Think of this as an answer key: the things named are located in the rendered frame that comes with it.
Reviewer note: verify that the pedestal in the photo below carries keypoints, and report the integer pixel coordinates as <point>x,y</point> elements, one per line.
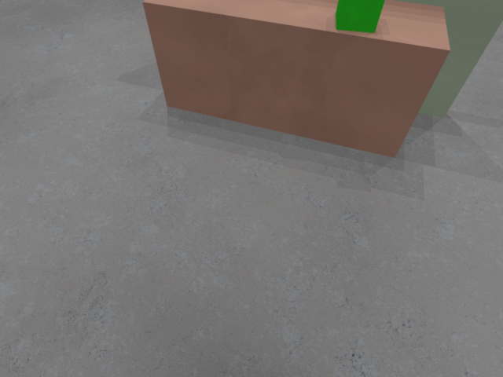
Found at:
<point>282,65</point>

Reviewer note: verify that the carton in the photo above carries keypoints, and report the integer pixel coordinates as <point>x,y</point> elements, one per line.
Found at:
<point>358,15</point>

